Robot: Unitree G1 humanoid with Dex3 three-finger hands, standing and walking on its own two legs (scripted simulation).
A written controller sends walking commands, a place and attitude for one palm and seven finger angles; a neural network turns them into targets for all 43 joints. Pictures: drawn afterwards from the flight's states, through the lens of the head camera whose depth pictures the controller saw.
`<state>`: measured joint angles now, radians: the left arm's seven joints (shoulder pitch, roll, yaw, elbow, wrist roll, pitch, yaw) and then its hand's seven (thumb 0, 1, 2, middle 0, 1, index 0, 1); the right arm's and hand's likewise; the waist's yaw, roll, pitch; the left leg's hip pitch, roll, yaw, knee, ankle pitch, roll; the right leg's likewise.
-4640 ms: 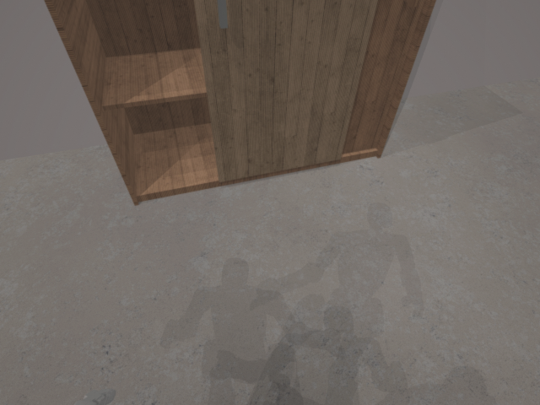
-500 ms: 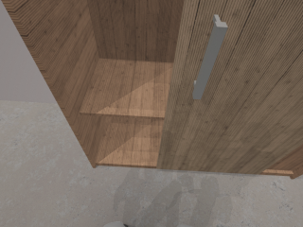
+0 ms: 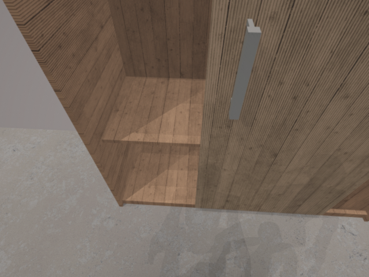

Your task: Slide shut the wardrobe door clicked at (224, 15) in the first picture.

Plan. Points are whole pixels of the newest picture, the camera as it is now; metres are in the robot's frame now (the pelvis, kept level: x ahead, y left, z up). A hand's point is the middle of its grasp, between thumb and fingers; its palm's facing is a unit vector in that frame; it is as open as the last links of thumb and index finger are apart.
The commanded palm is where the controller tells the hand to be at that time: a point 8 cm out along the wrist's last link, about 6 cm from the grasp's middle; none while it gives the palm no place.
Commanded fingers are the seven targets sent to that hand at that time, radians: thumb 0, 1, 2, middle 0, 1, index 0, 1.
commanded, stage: come to a stop and stand still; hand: right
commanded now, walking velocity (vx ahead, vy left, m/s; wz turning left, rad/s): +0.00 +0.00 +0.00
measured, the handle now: (241, 74) +0.53 -0.10 +0.17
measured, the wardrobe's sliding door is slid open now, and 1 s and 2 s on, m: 0.41 0.41 0.41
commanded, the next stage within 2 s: look again from close up in 0.68 s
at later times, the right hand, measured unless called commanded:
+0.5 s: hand out of the picture -0.02 -0.14 -0.17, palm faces +0.07 +0.98 -0.20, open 7.3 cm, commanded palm none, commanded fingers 0.00 -0.90 -0.90 0.20 0.30 0.20 0.30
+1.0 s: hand out of the picture -0.05 -0.13 -0.17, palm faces +0.10 +0.98 -0.16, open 7.4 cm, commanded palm none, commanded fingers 0.00 -0.90 -0.90 0.20 0.30 0.20 0.30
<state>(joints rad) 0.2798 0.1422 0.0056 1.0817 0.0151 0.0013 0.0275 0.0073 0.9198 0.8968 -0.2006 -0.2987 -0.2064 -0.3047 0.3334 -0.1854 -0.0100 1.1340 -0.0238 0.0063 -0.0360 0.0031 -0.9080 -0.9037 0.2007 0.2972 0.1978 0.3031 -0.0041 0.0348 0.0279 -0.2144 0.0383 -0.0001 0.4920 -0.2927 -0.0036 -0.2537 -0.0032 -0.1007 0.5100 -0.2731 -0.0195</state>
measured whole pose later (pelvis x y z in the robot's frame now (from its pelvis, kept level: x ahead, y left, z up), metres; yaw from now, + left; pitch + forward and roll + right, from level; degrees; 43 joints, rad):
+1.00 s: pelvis -0.02 +0.02 +0.00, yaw -3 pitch -1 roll +0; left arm 0.31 0.12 -0.01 1.13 0.02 -0.01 0.03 0.01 0.92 0.90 -0.20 -0.30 -0.20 -0.30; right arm 0.37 -0.12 0.00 1.10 -0.02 -0.02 -0.04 0.00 -0.91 -0.90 0.20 0.30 0.20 0.30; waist -0.01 0.01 0.00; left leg -0.18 0.00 0.06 0.48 -0.28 0.02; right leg -0.23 -0.04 -0.03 0.49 -0.23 0.01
